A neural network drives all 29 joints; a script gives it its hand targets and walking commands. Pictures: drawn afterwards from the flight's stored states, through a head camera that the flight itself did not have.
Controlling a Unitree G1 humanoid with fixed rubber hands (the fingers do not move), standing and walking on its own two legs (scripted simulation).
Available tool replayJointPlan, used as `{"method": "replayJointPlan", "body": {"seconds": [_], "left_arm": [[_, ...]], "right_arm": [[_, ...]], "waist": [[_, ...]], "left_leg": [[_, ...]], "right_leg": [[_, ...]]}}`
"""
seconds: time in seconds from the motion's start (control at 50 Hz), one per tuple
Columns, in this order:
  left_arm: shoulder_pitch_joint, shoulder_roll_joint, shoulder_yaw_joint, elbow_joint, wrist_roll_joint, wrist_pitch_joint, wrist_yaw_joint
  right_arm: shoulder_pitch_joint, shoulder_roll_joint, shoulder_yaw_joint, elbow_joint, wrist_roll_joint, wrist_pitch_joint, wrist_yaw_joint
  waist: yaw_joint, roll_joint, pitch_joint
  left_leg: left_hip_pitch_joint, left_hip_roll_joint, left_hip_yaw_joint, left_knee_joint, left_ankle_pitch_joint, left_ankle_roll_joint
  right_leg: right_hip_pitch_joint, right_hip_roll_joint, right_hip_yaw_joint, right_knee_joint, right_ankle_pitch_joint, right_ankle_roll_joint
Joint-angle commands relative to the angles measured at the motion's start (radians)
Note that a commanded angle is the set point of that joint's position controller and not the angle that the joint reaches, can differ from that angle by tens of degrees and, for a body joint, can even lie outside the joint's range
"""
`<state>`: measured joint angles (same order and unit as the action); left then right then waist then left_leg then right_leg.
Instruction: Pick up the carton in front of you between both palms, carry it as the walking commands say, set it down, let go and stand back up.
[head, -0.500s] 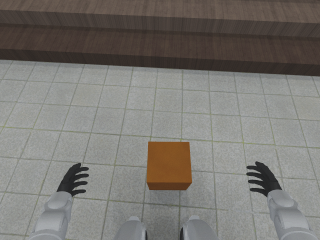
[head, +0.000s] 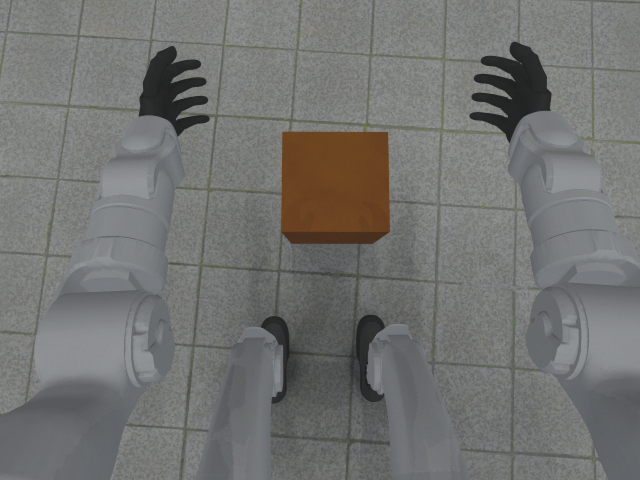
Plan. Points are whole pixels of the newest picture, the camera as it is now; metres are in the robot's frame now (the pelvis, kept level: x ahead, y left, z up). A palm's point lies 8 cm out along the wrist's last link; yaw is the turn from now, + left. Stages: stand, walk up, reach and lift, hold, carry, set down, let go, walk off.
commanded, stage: reach and lift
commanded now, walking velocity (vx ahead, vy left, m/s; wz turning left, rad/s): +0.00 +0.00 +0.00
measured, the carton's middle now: (333, 195) +0.52 -0.02 -0.52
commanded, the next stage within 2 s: none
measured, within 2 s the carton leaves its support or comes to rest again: leaves its support in 1.82 s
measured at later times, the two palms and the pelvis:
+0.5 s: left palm (218, 165) +0.53 +0.18 -0.28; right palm (452, 165) +0.52 -0.21 -0.28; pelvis +0.02 +0.01 -0.12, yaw +0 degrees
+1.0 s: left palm (245, 188) +0.53 +0.17 -0.46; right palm (420, 187) +0.52 -0.20 -0.45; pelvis -0.02 +0.01 -0.27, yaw +1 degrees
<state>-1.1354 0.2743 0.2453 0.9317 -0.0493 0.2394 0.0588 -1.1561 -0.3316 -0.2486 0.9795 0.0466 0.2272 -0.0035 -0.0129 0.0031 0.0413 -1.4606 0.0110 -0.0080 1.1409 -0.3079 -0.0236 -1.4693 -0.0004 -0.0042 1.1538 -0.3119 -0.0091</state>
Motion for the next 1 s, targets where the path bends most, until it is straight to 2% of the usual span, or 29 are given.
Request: {"method": "replayJointPlan", "body": {"seconds": [0.0,0.1,0.2,0.26,0.34,0.42,0.48,0.6,0.68,0.74,0.86,0.98], "left_arm": [[-0.336,0.115,0.056,-0.056,0.044,-0.030,0.004],[-0.288,0.071,0.102,-0.071,0.104,-0.090,-0.002],[-0.189,0.009,0.136,-0.069,0.134,-0.160,-0.005],[-0.137,-0.004,0.136,-0.051,0.132,-0.190,0.005],[-0.134,-0.003,0.094,-0.071,0.099,-0.216,0.025],[-0.181,0.051,0.000,-0.137,0.011,-0.220,0.055],[-0.228,0.077,-0.068,-0.167,-0.066,-0.206,0.078],[-0.364,0.133,-0.123,-0.138,-0.150,-0.158,0.104],[-0.445,0.152,-0.115,-0.024,-0.156,-0.138,0.100],[-0.488,0.153,-0.111,0.079,-0.148,-0.148,0.088],[-0.597,0.187,-0.126,0.158,-0.153,-0.190,0.073],[-0.661,0.225,-0.192,0.098,-0.215,-0.221,0.087]], "right_arm": [[-0.338,-0.130,-0.055,-0.052,-0.036,-0.030,-0.004],[-0.297,-0.080,-0.102,-0.084,-0.090,-0.088,0.005],[-0.204,-0.004,-0.141,-0.088,-0.129,-0.157,0.004],[-0.144,0.021,-0.137,-0.082,-0.131,-0.184,-0.008],[-0.112,-0.010,-0.119,-0.094,-0.092,-0.208,-0.026],[-0.146,-0.095,-0.046,-0.136,0.001,-0.221,-0.047],[-0.195,-0.138,0.018,-0.160,0.081,-0.214,-0.059],[-0.352,-0.185,0.095,-0.138,0.168,-0.172,-0.073],[-0.447,-0.191,0.110,-0.037,0.170,-0.148,-0.078],[-0.491,-0.187,0.115,0.056,0.162,-0.152,-0.080],[-0.587,-0.212,0.124,0.152,0.165,-0.190,-0.083],[-0.661,-0.239,0.189,0.077,0.229,-0.222,-0.104]], "waist": [[-0.005,-0.004,-0.977],[-0.001,-0.018,-1.085],[-0.006,-0.040,-1.042],[-0.010,-0.041,-1.014],[-0.023,0.003,-1.065],[-0.029,0.039,-1.238],[-0.031,0.042,-1.315],[-0.019,0.005,-1.245],[-0.017,-0.029,-1.073],[-0.015,-0.029,-0.947],[-0.021,-0.009,-0.847],[-0.022,0.004,-1.058]], "left_leg": [[0.378,-0.072,0.056,-0.091,-0.045,-0.014],[0.345,-0.085,0.049,-0.065,0.148,-0.009],[0.139,-0.091,0.037,0.049,0.279,-0.008],[0.004,-0.089,0.029,0.149,0.309,-0.011],[-0.034,-0.085,0.020,0.293,0.353,-0.022],[0.048,-0.086,0.016,0.445,0.411,-0.030],[0.098,-0.084,0.025,0.539,0.391,-0.030],[-0.020,-0.072,0.053,0.649,0.142,-0.027],[-0.154,-0.054,0.055,0.694,-0.047,-0.018],[-0.232,-0.042,0.047,0.735,-0.113,-0.014],[-0.277,-0.029,0.031,0.823,-0.097,-0.015],[-0.143,-0.033,0.037,0.909,0.056,-0.017]], "right_leg": [[0.462,0.051,-0.018,-0.123,0.005,0.045],[0.480,0.060,-0.007,-0.080,0.228,0.048],[0.370,0.058,0.010,0.042,0.417,0.049],[0.259,0.054,0.019,0.146,0.460,0.050],[0.081,0.059,0.014,0.275,0.437,0.051],[0.004,0.057,-0.010,0.420,0.441,0.055],[-0.043,0.059,-0.032,0.511,0.389,0.056],[-0.083,0.038,-0.043,0.629,0.159,0.056],[-0.148,0.020,-0.035,0.671,-0.017,0.052],[-0.201,0.011,-0.023,0.706,-0.082,0.047],[-0.252,0.000,-0.004,0.789,-0.071,0.039],[-0.140,0.002,-0.012,0.875,0.094,0.036]]}}
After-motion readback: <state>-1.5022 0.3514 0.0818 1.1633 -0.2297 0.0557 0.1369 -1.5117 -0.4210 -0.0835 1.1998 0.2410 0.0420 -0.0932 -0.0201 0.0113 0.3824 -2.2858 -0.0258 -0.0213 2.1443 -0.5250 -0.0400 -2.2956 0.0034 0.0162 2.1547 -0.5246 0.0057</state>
